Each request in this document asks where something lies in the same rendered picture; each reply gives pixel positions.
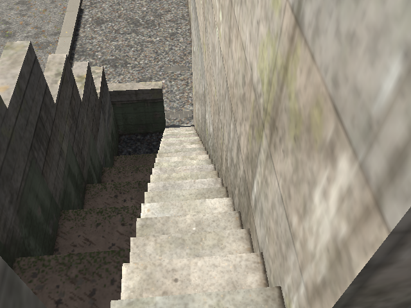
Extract stairs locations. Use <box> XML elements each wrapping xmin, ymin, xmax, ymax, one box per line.
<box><xmin>110</xmin><ymin>124</ymin><xmax>286</xmax><ymax>308</ymax></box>

